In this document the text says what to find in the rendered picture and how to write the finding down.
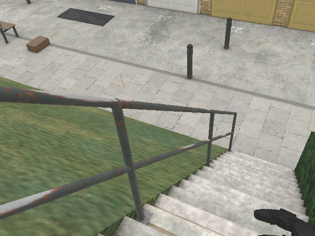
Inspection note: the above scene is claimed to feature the right robot hand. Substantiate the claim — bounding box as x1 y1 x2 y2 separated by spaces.
254 208 315 236

